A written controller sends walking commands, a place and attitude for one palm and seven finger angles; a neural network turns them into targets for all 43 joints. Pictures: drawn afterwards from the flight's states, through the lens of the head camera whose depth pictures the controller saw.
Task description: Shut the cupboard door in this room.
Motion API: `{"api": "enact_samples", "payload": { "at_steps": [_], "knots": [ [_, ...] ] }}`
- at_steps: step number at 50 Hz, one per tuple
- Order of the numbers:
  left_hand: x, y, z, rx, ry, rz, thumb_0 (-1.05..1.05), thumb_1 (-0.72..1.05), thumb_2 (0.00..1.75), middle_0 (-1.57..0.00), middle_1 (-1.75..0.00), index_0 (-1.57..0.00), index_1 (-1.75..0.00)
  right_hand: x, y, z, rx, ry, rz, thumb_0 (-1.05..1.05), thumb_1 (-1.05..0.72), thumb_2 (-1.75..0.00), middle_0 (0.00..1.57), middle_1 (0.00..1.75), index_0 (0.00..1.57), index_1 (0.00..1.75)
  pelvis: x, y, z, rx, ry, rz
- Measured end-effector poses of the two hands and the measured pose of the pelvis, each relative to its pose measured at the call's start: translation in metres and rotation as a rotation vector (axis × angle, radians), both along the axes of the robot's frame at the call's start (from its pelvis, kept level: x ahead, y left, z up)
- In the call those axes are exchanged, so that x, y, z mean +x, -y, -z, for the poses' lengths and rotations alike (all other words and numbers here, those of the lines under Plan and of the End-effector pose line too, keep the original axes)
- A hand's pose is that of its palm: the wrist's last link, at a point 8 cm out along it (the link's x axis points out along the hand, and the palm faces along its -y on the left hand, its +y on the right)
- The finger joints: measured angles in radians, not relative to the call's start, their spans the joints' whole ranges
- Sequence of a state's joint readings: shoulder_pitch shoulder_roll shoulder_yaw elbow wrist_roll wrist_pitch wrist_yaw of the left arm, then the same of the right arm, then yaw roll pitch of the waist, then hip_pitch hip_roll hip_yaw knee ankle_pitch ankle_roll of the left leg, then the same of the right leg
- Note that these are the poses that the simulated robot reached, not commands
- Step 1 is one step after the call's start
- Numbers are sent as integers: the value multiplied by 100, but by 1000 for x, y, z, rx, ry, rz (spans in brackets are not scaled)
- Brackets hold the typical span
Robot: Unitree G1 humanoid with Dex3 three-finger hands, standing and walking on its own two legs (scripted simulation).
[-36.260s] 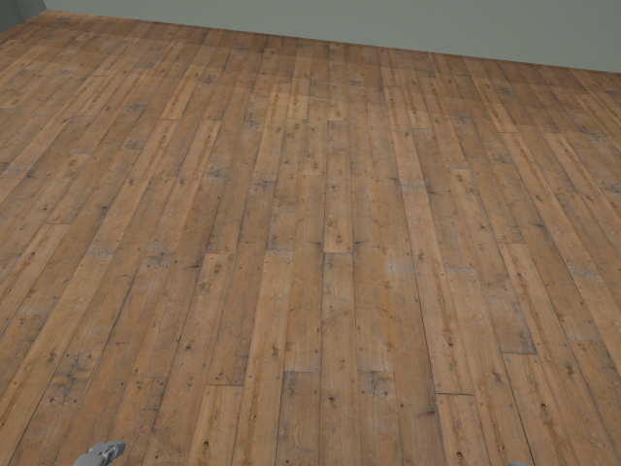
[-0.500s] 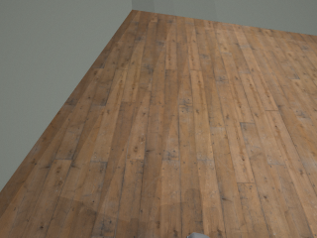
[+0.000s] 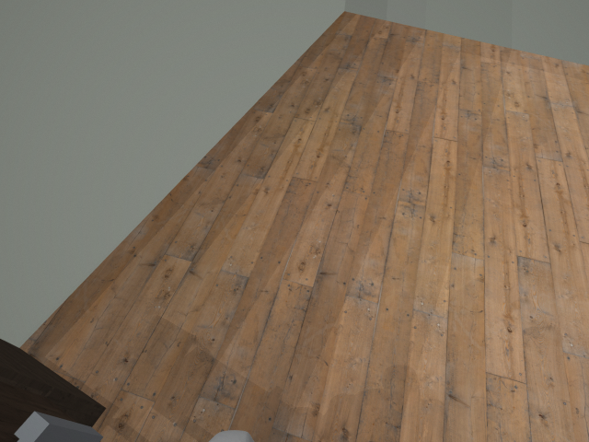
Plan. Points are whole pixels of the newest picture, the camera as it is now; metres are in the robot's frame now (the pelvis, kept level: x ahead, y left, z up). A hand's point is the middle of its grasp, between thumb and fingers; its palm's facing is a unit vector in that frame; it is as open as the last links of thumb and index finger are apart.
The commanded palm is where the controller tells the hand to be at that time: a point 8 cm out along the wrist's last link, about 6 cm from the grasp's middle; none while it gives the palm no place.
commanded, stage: turn or walk to find it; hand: left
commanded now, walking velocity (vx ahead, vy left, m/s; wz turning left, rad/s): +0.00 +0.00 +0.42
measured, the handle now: out of the picture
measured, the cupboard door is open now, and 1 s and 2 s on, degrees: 88 83 83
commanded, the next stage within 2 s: stand and wait in 1.56 s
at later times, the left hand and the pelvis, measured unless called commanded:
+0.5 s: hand out of the picture +0.04 +0.20 -0.16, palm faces +0.22 -0.94 -0.26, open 7.4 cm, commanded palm none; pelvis -0.01 -0.01 -0.01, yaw +12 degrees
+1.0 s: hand out of the picture -0.08 +0.22 -0.18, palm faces +0.46 -0.86 -0.23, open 7.4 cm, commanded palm none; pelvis -0.02 +0.01 +0.00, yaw +25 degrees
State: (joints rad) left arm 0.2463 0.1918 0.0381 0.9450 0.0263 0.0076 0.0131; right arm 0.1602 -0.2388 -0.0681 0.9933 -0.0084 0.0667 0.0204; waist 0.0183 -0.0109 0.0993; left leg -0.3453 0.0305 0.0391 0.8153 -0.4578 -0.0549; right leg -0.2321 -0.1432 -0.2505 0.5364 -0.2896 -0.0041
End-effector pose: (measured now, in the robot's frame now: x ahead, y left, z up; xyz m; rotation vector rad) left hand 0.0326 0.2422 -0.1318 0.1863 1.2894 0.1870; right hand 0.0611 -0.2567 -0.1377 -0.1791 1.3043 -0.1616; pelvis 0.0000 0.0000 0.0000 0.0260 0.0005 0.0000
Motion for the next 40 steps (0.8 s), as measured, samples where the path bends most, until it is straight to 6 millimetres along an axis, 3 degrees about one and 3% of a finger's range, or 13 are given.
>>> {"api": "enact_samples", "payload": {
  "at_steps": [6, 13, 18, 24, 33, 40],
  "knots": [
    [-23, -10, 27, -80, -19, -52, 1, 92, 90, -20, -30, -20, -30, 43, -33, -7, -30, 124, -97, 0, -91, -90, 20, 30, 20, 30, -3, -23, 12, -21, 4, -47],
    [-18, -14, 19, -104, -7, -121, 1, 92, 90, -20, -30, -20, -30, 49, -53, -20, -22, 142, -146, 0, -91, -90, 20, 30, 20, 30, -5, -24, 0, -42, 1, -103],
    [-13, -10, 11, -72, 27, -144, 1, 92, 90, -20, -30, -20, -30, 40, -48, -12, 2, 103, -153, 0, -91, -90, 21, 30, 20, 30, -6, -15, -1, -37, -3, -138],
    [-12, -3, 1, 21, 86, -166, 1, 91, 90, -20, -30, -20, -30, 31, -24, 15, 45, 45, -153, 0, -90, -90, 21, 30, 20, 30, -6, 8, 9, -20, -2, -189],
    [-51, 10, -16, 56, 58, -257, 1, 91, 90, -20, -30, -20, -30, 36, -5, 11, 41, -31, -230, 0, -91, -90, 20, 30, 20, 30, -8, 20, -1, 8, 3, -285],
    [-91, 8, -1, 8, 16, -342, 1, 91, 90, -20, -30, -21, -30, 64, -27, 1, 6, -12, -339, 1, -91, -90, 20, 30, 20, 30, -13, 9, 0, 4, -4, -353]
  ]
}}
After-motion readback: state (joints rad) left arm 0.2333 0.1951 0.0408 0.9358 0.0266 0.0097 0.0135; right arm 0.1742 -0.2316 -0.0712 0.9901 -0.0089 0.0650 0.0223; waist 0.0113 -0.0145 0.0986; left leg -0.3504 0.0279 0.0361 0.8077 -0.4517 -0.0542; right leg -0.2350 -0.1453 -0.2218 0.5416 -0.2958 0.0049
